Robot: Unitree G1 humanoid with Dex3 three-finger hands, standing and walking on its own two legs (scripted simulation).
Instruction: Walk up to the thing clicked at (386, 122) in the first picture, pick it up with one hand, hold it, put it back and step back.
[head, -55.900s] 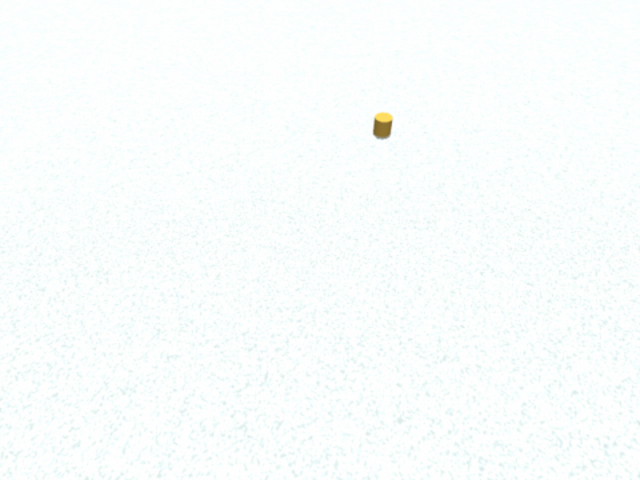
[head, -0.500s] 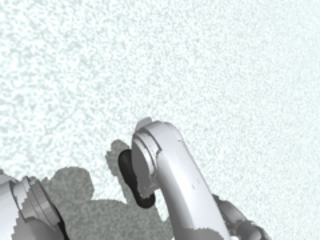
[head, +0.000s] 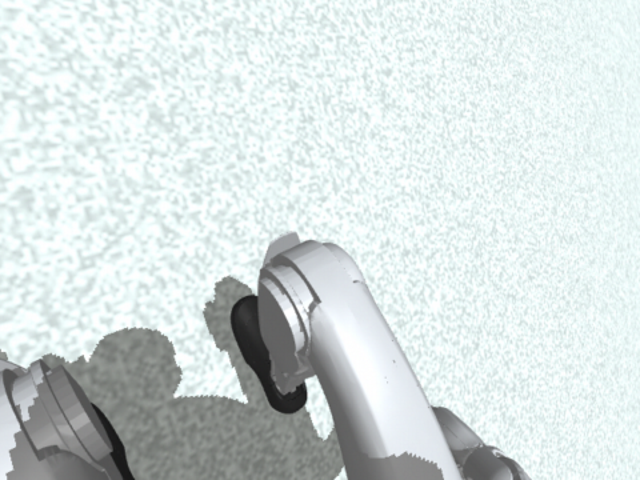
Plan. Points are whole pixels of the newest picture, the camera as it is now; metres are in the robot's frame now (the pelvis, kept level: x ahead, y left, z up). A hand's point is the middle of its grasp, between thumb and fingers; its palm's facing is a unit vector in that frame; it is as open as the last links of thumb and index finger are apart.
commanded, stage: rest palm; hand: left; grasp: from above
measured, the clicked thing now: out of the picture +0.54 +0.39 -0.27
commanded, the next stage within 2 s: none
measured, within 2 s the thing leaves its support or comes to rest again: neither
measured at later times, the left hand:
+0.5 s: hand out of the picture +0.49 +0.38 -0.23, palm faces -0.43 -0.16 -0.89, open 14.0 cm
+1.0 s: hand out of the picture +0.49 +0.38 -0.23, palm faces -0.43 -0.15 -0.89, open 13.5 cm
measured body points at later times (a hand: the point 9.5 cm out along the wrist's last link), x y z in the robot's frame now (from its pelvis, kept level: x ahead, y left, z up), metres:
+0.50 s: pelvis +0.00 +0.00 +0.00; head +0.30 +0.14 +0.31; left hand +0.51 +0.38 -0.18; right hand +0.05 -0.25 -0.06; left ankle +0.06 +0.13 -0.28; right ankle +0.12 -0.13 -0.28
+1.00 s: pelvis +0.00 +0.00 +0.00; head +0.30 +0.14 +0.30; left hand +0.51 +0.38 -0.18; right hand +0.05 -0.25 -0.06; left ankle +0.06 +0.13 -0.28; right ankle +0.12 -0.13 -0.28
